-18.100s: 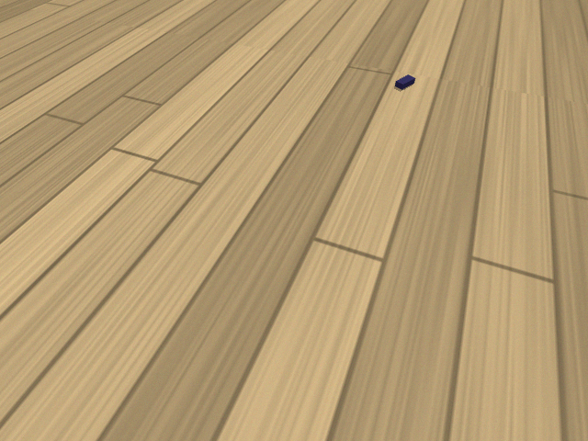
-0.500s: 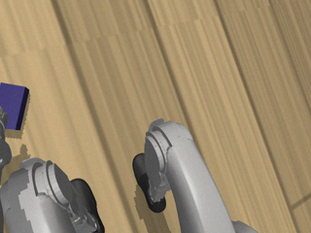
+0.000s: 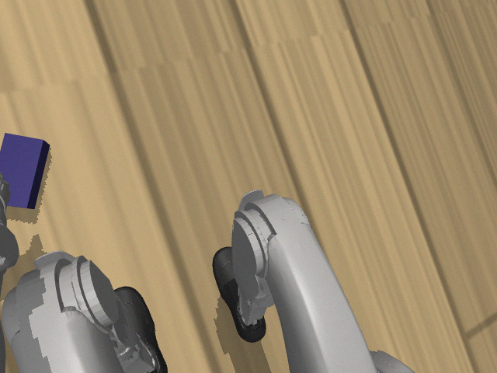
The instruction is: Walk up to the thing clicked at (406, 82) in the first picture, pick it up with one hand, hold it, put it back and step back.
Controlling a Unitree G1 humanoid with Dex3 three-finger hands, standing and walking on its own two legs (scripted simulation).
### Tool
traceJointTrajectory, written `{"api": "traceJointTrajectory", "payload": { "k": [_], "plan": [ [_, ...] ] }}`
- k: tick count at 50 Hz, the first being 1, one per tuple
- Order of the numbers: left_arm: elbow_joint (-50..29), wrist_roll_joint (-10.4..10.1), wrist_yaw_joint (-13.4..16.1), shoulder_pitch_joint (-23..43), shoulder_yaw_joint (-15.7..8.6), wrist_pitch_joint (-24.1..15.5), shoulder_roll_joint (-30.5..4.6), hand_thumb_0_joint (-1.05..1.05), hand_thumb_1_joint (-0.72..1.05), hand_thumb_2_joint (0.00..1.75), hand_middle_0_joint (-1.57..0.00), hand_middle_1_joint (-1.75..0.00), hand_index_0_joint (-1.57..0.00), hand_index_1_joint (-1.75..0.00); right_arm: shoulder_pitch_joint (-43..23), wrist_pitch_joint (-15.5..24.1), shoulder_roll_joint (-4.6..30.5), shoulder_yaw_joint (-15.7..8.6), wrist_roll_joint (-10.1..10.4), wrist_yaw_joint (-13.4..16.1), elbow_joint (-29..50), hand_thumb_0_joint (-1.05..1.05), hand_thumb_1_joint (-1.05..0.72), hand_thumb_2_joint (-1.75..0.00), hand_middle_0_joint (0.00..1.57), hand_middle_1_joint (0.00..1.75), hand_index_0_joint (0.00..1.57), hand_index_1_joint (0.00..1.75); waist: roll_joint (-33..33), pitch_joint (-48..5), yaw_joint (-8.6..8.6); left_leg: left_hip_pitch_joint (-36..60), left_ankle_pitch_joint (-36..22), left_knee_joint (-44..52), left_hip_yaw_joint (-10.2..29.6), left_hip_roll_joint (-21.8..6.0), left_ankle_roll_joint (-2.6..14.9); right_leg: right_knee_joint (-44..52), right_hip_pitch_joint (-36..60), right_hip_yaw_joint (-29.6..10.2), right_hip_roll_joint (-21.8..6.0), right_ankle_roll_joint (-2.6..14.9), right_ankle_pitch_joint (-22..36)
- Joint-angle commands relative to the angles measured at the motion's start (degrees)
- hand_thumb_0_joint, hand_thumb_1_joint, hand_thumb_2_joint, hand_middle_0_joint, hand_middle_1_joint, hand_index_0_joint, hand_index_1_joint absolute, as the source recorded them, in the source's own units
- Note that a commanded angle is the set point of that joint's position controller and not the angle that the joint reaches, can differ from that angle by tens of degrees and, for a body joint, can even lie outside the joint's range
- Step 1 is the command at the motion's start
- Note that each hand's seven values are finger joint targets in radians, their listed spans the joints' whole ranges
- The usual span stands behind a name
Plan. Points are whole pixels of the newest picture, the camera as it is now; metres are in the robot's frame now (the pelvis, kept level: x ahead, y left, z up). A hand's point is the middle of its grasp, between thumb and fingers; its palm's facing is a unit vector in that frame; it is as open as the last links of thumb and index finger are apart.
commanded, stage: rise first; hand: left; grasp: from above
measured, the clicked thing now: (20, 172) +0.47 +0.28 -0.31
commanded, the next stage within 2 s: approach in 0.06 s
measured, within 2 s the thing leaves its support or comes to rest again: neither
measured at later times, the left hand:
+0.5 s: hand (3, 166) +0.46 +0.26 -0.21, palm faces -0.06 -0.48 -0.87, open 13.8 cm
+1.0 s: hand out of the picture +0.43 +0.30 -0.22, palm faces -0.06 -0.48 -0.88, open 14.2 cm
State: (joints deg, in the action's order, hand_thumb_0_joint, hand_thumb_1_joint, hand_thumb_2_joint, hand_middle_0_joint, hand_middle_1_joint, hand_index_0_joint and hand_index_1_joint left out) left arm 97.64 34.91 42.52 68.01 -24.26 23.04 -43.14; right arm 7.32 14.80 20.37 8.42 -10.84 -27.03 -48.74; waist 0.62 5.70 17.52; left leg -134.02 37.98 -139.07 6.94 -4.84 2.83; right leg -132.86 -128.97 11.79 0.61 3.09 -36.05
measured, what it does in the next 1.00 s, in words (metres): stands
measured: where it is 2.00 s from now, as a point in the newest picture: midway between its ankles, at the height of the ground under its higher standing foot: (197, 331)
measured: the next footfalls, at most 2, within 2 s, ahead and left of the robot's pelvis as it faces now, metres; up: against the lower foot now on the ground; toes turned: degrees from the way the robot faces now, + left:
none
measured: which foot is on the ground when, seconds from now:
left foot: down 0.00-1.00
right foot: down 0.00-1.00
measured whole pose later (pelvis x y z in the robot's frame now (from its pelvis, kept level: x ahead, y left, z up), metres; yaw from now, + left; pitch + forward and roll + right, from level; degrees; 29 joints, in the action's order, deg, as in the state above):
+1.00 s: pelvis +0.00 +0.00 -0.01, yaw -1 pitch +30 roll -10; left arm 101.3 30.5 45.7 72.4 -23.5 24.0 -47.0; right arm 5.5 13.7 19.7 12.4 -11.9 -28.5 -46.9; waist 3.7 9.4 20.4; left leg -134.7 37.5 -140.3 8.7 -4.8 2.1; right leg -133.3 -129.5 13.2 1.0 3.5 -34.8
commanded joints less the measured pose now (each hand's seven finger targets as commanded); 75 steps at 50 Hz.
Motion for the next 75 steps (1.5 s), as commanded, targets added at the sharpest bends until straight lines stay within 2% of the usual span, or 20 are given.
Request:
{"api": "traceJointTrajectory", "payload": {
  "k": [1, 4, 8, 9, 15, 19, 25, 30, 33, 34, 39, 41, 46, 50, 54, 57, 60, 65, 70, 75],
  "plan": [
    [-6.77, 1.37, 1.98, 15.13, 1.01, -0.55, -13.02, 0.00, -0.33, 0.83, -0.34, -0.72, -0.30, -0.76, 14.23, 0.18, 15.36, -3.79, 0.49, 0.11, -1.89, 0.00, -0.91, -0.91, 0.20, 0.30, 0.20, 0.30, -17.81, -39.89, 1.50, 26.01, -6.19, 13.03, 0.02, 1.87, -1.57, 14.23, 21.11, -1.60, 2.74, -2.37, 8.75],
    [-6.60, 1.84, 2.30, 15.16, 0.81, -0.52, -12.60, 0.00, -0.35, 0.85, -0.32, -0.73, -0.27, -0.77, 14.28, 0.05, 15.23, -3.90, 0.53, 0.32, -2.08, 0.00, -0.91, -0.91, 0.20, 0.30, 0.20, 0.30, -20.13, -40.28, 1.30, 27.52, -6.90, 13.55, 0.07, 1.74, -1.90, 13.74, 20.04, -1.33, 2.68, -2.05, 9.74],
    [-6.92, 2.61, 1.92, 17.76, 2.36, -0.73, -12.32, 0.00, -0.39, 0.88, -0.34, -0.68, -0.27, -0.75, 14.29, 0.41, 14.78, -3.64, 0.02, 0.26, -1.92, 0.00, -0.92, -0.91, 0.20, 0.30, 0.20, 0.30, -17.71, -39.39, 3.03, 25.56, -6.96, 11.93, -0.29, 1.90, -1.45, 13.91, 20.11, -1.54, 2.68, -2.38, 9.71],
    [-6.47, 1.99, 2.25, 16.12, 1.02, -0.80, -12.86, 0.00, -0.43, 0.92, -0.28, -0.73, -0.22, -0.80, 14.71, 0.30, 15.37, -4.01, 0.23, 0.42, -2.48, 0.00, -0.91, -0.90, 0.20, 0.30, 0.20, 0.30, -17.94, -40.09, 2.22, 26.20, -8.08, 12.26, -0.62, 1.85, -1.50, 14.53, 21.02, -1.73, 2.90, -2.45, 10.63],
    [-2.05, 0.68, 4.39, 22.08, 4.78, -1.14, -6.48, 0.00, -0.48, 0.95, -0.23, -0.80, -0.18, -0.86, 15.38, 1.52, 15.83, -3.54, -1.23, -0.22, -3.01, 0.00, -0.91, -0.90, 0.20, 0.30, 0.20, 0.30, -17.76, -37.97, 6.01, 28.69, -7.16, 13.12, 1.64, 1.50, -2.26, 13.49, 18.46, -0.18, 2.45, -2.27, 11.22],
    [-0.14, -0.60, 7.35, 26.31, 4.50, -1.63, -6.72, 0.00, -0.52, 0.99, -0.21, -0.83, -0.15, -0.90, 15.77, 2.26, 17.63, -3.25, -2.15, -0.66, -3.19, 0.00, -0.92, -0.91, 0.20, 0.30, 0.20, 0.30, -18.38, -38.33, 7.91, 31.01, -7.08, 13.55, 2.87, 1.44, -2.70, 13.50, 18.60, 0.47, 2.32, -2.34, 11.46],
    [-1.49, -0.69, 10.60, 30.45, 2.86, -0.85, -12.37, 0.00, -0.61, 1.03, -0.14, -0.92, -0.09, -0.98, 12.99, 2.51, 18.08, -1.53, -3.26, -1.86, -3.04, 0.00, -0.93, -0.91, 0.20, 0.30, 0.20, 0.30, -21.38, -37.49, 7.48, 28.97, -7.40, 11.96, 0.98, 1.87, -2.37, 13.79, 22.18, -0.25, 2.15, -3.06, 12.83],
    [-3.75, 0.62, 10.97, 27.62, -0.16, 1.80, -18.45, 0.00, -0.61, 1.05, -0.12, -0.92, -0.07, -0.99, 11.58, 0.90, 17.84, -1.03, -2.79, -3.23, -2.13, 0.00, -0.93, -0.91, 0.20, 0.30, 0.20, 0.30, -23.57, -39.01, 4.73, 27.40, -10.55, 11.22, -0.99, 1.85, -1.75, 14.31, 27.78, -0.97, 2.78, -3.74, 17.53],
    [-2.39, 0.98, 8.70, 20.82, 0.95, 3.59, -16.48, 0.00, -0.61, 1.06, -0.12, -0.92, -0.06, -0.98, 12.22, -0.56, 17.02, -1.15, -1.44, -3.97, 0.30, 0.00, -0.92, -0.91, 0.20, 0.30, 0.20, 0.30, -20.91, -41.15, 4.62, 25.85, -11.84, 10.97, -0.76, 1.87, -1.37, 14.59, 29.22, -0.91, 3.67, -3.82, 18.76],
    [-2.26, 0.14, 7.92, 18.82, 0.73, 4.02, -16.58, 0.00, -0.61, 1.04, -0.12, -0.93, -0.06, -0.98, 12.29, -1.11, 17.11, -1.50, -1.03, -3.85, 0.08, 0.00, -0.92, -0.91, 0.20, 0.30, 0.20, 0.30, -20.61, -42.23, 3.57, 25.14, -11.87, 11.58, -0.86, 1.91, -1.25, 14.80, 30.44, -1.05, 3.96, -3.75, 18.84],
    [-0.19, -4.83, 4.64, 17.15, 2.04, 4.16, -12.36, 0.00, -0.61, 1.05, -0.10, -0.96, -0.06, -1.01, 15.02, -2.43, 16.74, -1.09, 0.44, -2.92, 1.29, 0.00, -0.92, -0.91, 0.20, 0.30, 0.20, 0.30, -11.32, -41.23, 5.31, 15.01, -10.49, 9.91, -1.01, 1.95, 0.11, 15.52, 35.60, -2.88, 4.67, -4.90, 19.83],
    [-1.15, -5.26, 3.90, 19.93, 3.64, 3.08, -12.86, 0.00, -0.57, 1.02, -0.12, -0.95, -0.08, -1.00, 15.53, -2.40, 16.63, -0.14, -0.02, -2.39, 1.48, 0.00, -0.92, -0.90, 0.20, 0.30, 0.20, 0.30, -9.22, -38.89, 6.99, 14.09, -9.71, 8.98, -0.52, 1.97, 0.28, 15.24, 33.86, -3.01, 4.61, -5.03, 17.84],
    [-3.96, -3.24, 5.87, 24.07, 2.51, -0.09, -17.10, 0.00, -0.55, 1.01, -0.11, -0.96, -0.08, -0.99, 13.42, -1.53, 16.66, -0.06, -0.81, -1.58, -0.42, 0.00, -0.91, -0.90, 0.20, 0.30, 0.20, 0.30, -16.40, -38.53, 6.23, 21.38, -5.21, 10.29, 0.63, 1.95, -1.01, 14.73, 26.71, -1.63, 4.09, -3.73, 8.85],
    [-5.97, -1.50, 6.50, 27.30, 3.78, -1.23, -14.32, 0.00, -0.60, 1.04, -0.09, -0.96, -0.05, -1.01, 11.69, -0.44, 17.57, -1.12, -1.39, -1.62, -2.09, 0.00, -0.92, -0.91, 0.20, 0.30, 0.20, 0.30, -26.57, -38.09, 7.50, 32.43, -0.69, 13.14, 3.35, 1.03, -2.82, 12.77, 16.75, 0.92, 3.08, -1.83, 5.24],
    [-6.67, -1.47, 6.40, 28.31, 6.20, -1.05, -9.06, 0.00, -0.61, 1.13, -0.09, -0.97, -0.03, -1.03, 11.36, 0.24, 17.49, -1.80, -1.39, -2.40, -2.44, 0.00, -0.92, -0.91, 0.20, 0.30, 0.20, 0.30, -28.81, -38.67, 7.72, 34.44, -3.89, 14.19, 4.28, 0.74, -3.66, 11.82, 15.36, 1.52, 2.57, -1.51, 9.01],
    [-3.62, -2.42, 5.95, 25.65, 7.93, -0.07, -4.94, 0.00, -0.61, 1.18, -0.10, -0.92, -0.01, -1.01, 12.70, 0.37, 17.54, -1.71, -1.27, -3.01, -1.80, 0.00, -0.92, -0.91, 0.20, 0.30, 0.20, 0.30, -25.30, -38.43, 8.46, 33.23, -9.53, 12.57, 3.24, 1.05, -3.54, 11.94, 18.35, 1.25, 2.96, -2.12, 14.99],
    [1.40, -2.92, 5.92, 20.65, 7.87, 1.01, -4.53, 0.00, -0.61, 1.10, -0.08, -0.91, -0.02, -0.98, 13.15, 0.09, 17.91, -0.97, -1.09, -3.37, -0.51, 0.00, -0.91, -0.91, 0.20, 0.30, 0.20, 0.30, -19.73, -35.09, 8.01, 29.64, -11.93, 11.77, 3.17, 1.23, -2.88, 12.12, 19.83, 1.22, 3.30, -2.56, 18.05],
    [3.44, -3.18, 7.05, 19.03, 6.53, 0.92, -9.40, 0.00, -0.61, 1.06, -0.09, -0.94, -0.04, -0.99, 12.30, -0.11, 18.78, 0.59, -1.43, -3.72, 2.07, 0.00, -0.91, -0.91, 0.20, 0.30, 0.20, 0.30, -13.96, -33.58, 7.35, 24.13, -11.07, 11.07, 2.68, 1.91, -1.45, 12.97, 23.88, 0.96, 3.85, -3.49, 18.12],
    [0.44, -2.14, 10.98, 21.08, 4.73, -0.51, -14.11, 0.00, -0.61, 1.03, -0.09, -0.96, -0.05, -1.01, 10.80, -0.38, 19.13, 1.76, -2.66, -4.26, 3.84, 0.00, -0.92, -0.91, 0.20, 0.30, 0.20, 0.30, -16.28, -34.35, 7.44, 23.67, -9.56, 10.26, 1.94, 1.98, -1.08, 13.02, 26.96, 0.68, 3.83, -3.89, 17.49],
    [-2.05, -5.34, 13.36, 22.82, 2.71, -2.41, -16.62, 0.00, -0.61, 1.04, -0.09, -0.95, -0.04, -1.00, 8.87, 0.01, 20.11, 3.07, -3.64, -4.58, 5.20, 0.00, -0.92, -0.91, 0.20, 0.30, 0.20, 0.30, -20.79, -35.19, 8.95, 26.73, -8.06, 9.03, 1.82, 1.87, -1.46, 12.72, 27.80, 0.91, 3.70, -3.61, 14.59]
  ]
}}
